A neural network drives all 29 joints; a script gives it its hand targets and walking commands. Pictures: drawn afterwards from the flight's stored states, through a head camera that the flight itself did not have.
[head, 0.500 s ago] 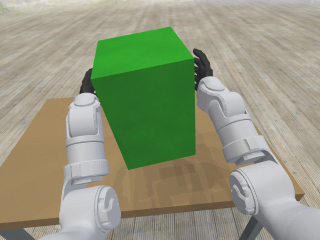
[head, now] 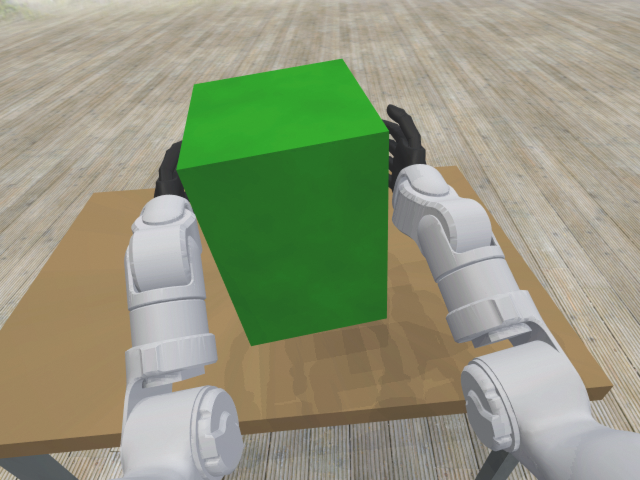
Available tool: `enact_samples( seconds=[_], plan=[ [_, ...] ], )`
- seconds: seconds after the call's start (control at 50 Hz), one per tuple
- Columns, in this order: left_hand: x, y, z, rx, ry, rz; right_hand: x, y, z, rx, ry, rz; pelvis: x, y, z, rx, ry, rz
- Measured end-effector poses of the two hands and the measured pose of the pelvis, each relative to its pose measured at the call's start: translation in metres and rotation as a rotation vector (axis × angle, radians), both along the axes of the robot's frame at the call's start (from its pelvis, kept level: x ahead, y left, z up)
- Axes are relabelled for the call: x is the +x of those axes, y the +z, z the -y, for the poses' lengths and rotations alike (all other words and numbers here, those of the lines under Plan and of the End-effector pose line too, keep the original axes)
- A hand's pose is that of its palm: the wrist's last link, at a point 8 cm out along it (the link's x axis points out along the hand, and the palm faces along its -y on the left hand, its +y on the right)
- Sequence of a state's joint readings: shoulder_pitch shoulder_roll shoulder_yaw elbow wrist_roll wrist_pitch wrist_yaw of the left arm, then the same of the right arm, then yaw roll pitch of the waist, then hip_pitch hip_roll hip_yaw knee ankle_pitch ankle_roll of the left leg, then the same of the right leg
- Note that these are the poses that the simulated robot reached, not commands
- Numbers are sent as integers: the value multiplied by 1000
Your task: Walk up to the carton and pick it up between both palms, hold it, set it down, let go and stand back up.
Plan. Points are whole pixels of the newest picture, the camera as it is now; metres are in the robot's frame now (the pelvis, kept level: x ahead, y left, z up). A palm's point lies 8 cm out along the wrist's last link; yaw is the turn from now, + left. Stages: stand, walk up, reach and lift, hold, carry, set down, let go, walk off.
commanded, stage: hold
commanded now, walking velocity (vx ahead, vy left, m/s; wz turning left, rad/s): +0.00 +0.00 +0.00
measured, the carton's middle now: (295, 207) +0.38 -0.01 +0.21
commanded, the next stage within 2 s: none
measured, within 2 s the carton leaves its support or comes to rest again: neither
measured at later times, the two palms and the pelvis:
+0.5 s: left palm (176, 194) +0.38 +0.13 +0.24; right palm (409, 161) +0.37 -0.14 +0.26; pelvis +0.00 +0.00 +0.00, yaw +0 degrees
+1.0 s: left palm (164, 203) +0.37 +0.14 +0.24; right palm (399, 166) +0.36 -0.13 +0.26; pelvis +0.00 +0.00 +0.00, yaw +0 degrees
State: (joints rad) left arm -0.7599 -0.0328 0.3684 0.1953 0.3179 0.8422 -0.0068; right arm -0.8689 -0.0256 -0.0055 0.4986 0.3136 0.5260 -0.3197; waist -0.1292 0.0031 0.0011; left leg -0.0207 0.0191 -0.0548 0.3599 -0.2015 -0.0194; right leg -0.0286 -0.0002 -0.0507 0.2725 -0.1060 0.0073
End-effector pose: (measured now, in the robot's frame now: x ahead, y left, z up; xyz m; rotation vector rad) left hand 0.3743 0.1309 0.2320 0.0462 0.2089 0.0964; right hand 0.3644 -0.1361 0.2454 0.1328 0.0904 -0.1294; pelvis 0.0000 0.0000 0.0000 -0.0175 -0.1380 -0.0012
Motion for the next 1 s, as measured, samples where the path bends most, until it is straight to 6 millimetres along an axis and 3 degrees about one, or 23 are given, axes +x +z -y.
enact_samples(
  seconds=[0.26, 0.64, 1.0],
  plan=[
    [-6, 12, -6, 9, 2, 9, -5, 17, -7, -22, 4, 10, -6, -1, -3, 4, -3, 10],
    [10, 3, 8, 19, -11, -13, 8, 2, 8, -17, -6, -11, 2, 1, 3, 2, 1, -9],
    [-3, 8, -9, 5, 9, 15, 0, 10, -9, -1, 10, 16, -1, 0, -3, 0, 4, 2]
  ],
)
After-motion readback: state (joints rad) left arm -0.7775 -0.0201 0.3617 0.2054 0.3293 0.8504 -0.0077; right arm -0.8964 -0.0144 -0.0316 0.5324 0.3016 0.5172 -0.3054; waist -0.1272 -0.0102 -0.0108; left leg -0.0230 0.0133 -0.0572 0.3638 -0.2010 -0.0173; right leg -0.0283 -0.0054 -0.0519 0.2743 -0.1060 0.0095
